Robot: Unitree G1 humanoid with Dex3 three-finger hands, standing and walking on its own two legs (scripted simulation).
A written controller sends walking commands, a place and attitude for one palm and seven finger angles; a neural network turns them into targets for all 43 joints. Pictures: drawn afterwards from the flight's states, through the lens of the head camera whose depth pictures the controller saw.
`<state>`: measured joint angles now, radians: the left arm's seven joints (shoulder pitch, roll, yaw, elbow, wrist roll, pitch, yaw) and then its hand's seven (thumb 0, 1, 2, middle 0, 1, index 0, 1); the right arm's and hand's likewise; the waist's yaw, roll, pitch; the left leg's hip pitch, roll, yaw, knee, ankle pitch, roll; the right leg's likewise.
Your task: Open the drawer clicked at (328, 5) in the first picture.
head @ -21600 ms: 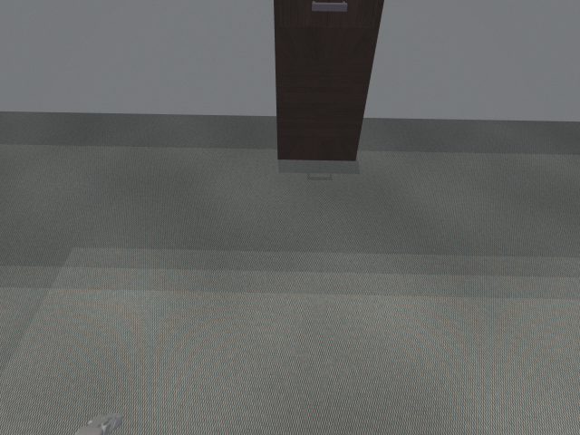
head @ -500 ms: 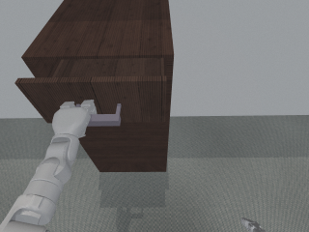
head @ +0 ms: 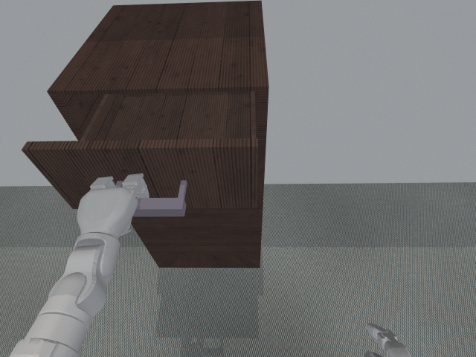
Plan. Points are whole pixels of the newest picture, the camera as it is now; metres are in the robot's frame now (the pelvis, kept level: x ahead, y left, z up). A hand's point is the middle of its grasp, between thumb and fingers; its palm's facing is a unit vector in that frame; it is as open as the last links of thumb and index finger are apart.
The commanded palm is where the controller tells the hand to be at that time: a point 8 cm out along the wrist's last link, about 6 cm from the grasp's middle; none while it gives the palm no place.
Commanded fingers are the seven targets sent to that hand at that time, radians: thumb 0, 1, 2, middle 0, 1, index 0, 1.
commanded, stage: pull the drawer open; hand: left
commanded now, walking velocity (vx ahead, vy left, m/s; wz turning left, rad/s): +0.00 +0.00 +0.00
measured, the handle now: (148, 196) +0.37 +0.20 +0.05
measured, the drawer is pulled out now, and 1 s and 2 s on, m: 0.16 0.28 0.30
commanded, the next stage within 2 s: open the thumb to release the handle in 1.42 s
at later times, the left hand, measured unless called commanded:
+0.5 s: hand (113, 255) +0.27 +0.23 +0.03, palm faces +0.04 -0.09 -1.00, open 5.7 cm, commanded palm +0.24 +0.22 +0.09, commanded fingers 0.00 0.90 0.90 -0.40 -1.35 -0.40 -1.35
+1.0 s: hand (102, 292) +0.21 +0.23 +0.03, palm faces +0.03 -0.10 -0.99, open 5.7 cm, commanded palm +0.18 +0.21 +0.09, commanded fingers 0.00 0.90 0.90 -0.40 -1.35 -0.40 -1.35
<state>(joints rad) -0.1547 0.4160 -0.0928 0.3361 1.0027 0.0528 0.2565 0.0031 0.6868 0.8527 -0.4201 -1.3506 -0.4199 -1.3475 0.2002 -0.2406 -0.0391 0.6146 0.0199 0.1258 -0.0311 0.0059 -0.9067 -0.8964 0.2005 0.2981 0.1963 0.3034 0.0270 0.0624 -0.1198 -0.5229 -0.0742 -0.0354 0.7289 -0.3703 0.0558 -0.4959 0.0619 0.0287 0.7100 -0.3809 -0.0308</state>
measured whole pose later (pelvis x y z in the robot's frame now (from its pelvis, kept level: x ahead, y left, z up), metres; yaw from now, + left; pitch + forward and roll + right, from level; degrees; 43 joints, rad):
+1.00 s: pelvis +0.00 +0.00 -0.01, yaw +0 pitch +7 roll +0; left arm 0.39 0.37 -0.08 -0.19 1.02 0.10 0.27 0.02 0.67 0.82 -0.42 -1.35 -0.42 -1.35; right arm 0.13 -0.23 0.00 0.55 -0.02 0.09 0.02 0.01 -0.91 -0.90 0.20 0.30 0.20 0.30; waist 0.08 0.07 -0.11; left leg -0.50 -0.08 -0.03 0.78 -0.41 0.05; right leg -0.48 0.06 0.03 0.77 -0.42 -0.03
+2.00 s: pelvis +0.00 -0.01 -0.01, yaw +0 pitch +8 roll -1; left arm 0.47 0.43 0.02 -0.19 0.97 0.03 0.33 0.00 -0.18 0.44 -0.34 -1.24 -0.35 -1.24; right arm 0.11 -0.23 0.00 0.56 -0.01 0.12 -0.02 0.01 -0.91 -0.90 0.20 0.30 0.20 0.30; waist 0.08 0.06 -0.11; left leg -0.53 -0.06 -0.04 0.81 -0.42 0.04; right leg -0.51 0.07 0.02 0.80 -0.43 -0.04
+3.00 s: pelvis -0.01 -0.01 +0.01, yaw +1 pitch +2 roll +0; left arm 0.34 0.50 -0.04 -0.28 0.91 0.08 0.14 0.00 -0.49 0.30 -0.35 -1.21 -0.42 -1.25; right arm 0.09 -0.24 0.02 0.58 0.01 0.11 -0.04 0.01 -0.91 -0.90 0.20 0.30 0.20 0.30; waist 0.11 0.09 -0.05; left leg -0.33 -0.07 -0.05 0.62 -0.32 0.04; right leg -0.31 0.06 0.02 0.62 -0.34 -0.04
